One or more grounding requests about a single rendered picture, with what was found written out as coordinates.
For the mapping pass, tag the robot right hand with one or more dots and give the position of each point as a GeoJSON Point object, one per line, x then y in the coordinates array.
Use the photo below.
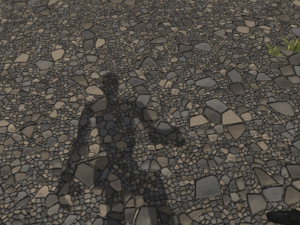
{"type": "Point", "coordinates": [285, 217]}

